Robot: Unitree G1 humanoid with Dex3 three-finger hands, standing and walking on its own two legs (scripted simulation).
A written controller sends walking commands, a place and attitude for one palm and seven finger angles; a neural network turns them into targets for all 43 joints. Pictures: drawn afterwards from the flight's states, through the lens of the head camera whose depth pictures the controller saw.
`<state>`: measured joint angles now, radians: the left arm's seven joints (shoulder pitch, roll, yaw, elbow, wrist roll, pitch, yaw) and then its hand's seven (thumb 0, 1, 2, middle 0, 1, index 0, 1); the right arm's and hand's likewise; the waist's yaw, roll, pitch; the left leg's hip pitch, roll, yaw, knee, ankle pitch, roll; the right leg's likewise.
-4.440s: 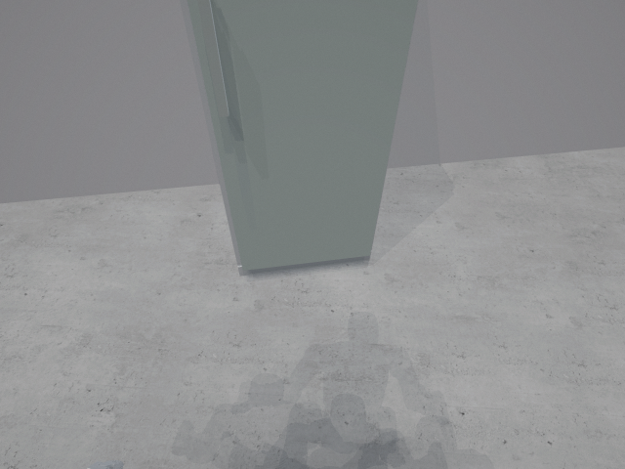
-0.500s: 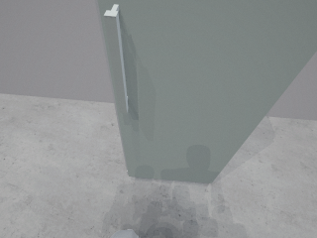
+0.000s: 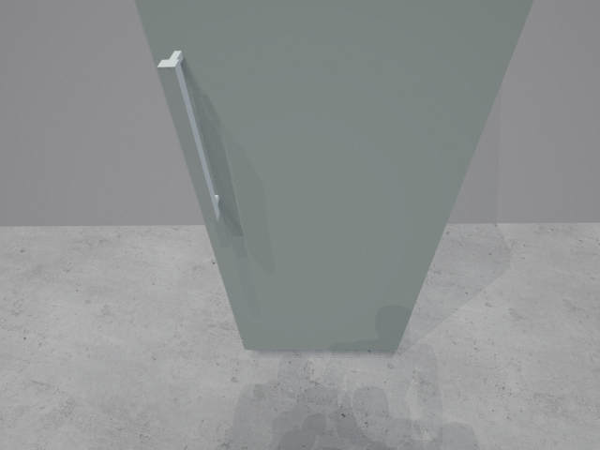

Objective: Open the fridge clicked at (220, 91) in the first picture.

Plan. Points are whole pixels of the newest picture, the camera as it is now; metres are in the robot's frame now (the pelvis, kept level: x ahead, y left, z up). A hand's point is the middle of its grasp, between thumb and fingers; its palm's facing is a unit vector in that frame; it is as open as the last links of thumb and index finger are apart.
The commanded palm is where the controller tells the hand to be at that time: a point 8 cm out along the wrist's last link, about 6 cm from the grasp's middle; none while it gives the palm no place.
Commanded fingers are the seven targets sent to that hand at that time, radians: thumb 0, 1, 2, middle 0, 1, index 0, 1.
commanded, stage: come to a stop and stand still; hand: left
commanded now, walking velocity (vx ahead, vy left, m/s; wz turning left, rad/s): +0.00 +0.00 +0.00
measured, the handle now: (197, 147) +0.53 +0.20 +0.14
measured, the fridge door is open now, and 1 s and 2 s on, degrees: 0 0 0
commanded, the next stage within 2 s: look again from close up in 0.66 s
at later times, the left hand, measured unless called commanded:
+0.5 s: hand out of the picture -0.04 +0.17 -0.18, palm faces +0.06 -0.98 -0.17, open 7.4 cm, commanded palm none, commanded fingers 0.00 0.90 0.90 -0.20 -0.30 -0.20 -0.30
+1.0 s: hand out of the picture -0.04 +0.20 -0.18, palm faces +0.06 -0.98 -0.20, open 7.4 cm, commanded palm none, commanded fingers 0.00 0.90 0.90 -0.20 -0.30 -0.20 -0.30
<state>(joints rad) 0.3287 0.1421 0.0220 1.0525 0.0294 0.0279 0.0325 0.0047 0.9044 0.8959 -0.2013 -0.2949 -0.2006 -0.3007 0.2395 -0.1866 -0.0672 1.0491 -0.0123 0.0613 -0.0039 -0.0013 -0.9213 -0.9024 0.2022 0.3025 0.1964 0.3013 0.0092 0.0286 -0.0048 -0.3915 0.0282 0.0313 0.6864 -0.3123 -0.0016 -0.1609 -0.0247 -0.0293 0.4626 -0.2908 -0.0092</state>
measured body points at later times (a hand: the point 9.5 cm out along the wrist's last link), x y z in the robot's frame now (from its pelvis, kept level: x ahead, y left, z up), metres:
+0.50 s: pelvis -0.04 +0.00 +0.00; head -0.04 +0.01 +0.45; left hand -0.05 +0.22 -0.16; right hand -0.05 -0.20 -0.16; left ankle +0.00 +0.14 -0.74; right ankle -0.03 -0.11 -0.74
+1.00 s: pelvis -0.04 +0.03 -0.01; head -0.05 +0.03 +0.44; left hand -0.05 +0.26 -0.17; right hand -0.01 -0.20 -0.16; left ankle +0.00 +0.14 -0.74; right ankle -0.03 -0.11 -0.74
